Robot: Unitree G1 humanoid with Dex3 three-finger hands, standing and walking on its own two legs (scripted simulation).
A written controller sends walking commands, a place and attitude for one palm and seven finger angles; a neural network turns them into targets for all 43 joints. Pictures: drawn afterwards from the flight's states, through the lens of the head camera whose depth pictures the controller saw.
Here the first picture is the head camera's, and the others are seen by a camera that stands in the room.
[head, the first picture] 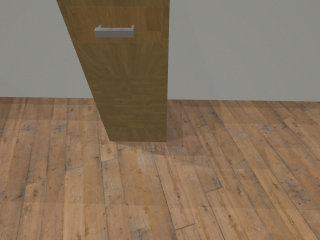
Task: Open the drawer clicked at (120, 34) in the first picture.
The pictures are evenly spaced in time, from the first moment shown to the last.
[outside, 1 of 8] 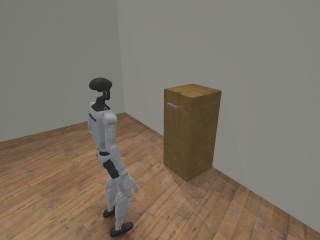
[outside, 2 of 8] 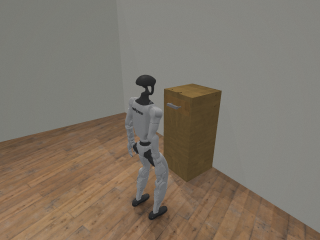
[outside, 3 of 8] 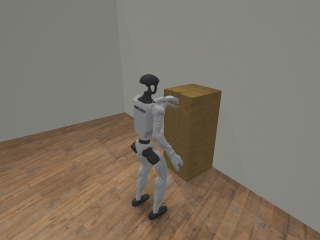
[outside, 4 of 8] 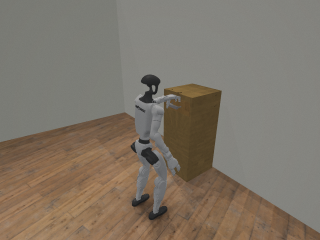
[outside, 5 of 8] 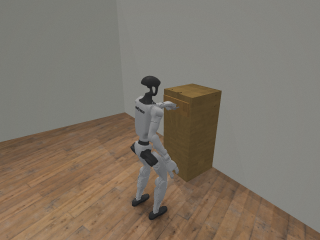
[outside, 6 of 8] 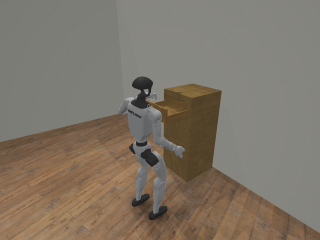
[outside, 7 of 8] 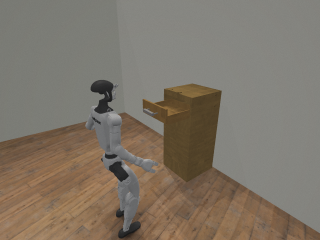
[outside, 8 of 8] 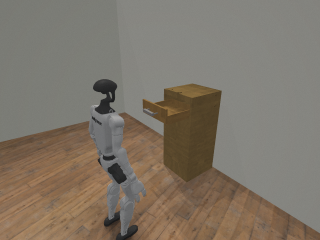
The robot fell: no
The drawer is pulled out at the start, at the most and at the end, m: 0.00 0.30 0.30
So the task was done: yes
